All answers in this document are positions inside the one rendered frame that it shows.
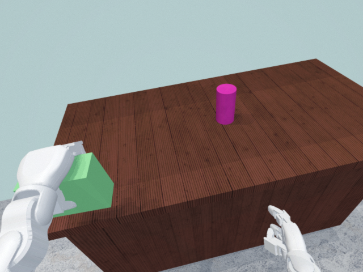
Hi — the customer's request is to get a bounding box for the robot right forearm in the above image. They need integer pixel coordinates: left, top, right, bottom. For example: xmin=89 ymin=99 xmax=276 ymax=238
xmin=286 ymin=250 xmax=321 ymax=272

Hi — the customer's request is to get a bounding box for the right robot hand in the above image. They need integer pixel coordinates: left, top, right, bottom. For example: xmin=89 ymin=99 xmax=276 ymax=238
xmin=264 ymin=205 xmax=307 ymax=259

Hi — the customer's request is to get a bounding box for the robot left forearm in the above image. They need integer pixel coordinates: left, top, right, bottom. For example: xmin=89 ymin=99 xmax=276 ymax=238
xmin=0 ymin=185 xmax=58 ymax=272

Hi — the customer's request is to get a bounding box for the left robot hand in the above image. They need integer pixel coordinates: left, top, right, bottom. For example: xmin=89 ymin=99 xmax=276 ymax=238
xmin=17 ymin=141 xmax=86 ymax=215

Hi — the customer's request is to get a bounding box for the sponge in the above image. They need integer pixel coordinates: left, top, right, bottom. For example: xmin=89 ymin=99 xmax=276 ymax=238
xmin=13 ymin=152 xmax=114 ymax=218

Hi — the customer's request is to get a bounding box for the table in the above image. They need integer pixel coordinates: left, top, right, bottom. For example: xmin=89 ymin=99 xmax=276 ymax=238
xmin=48 ymin=59 xmax=363 ymax=272

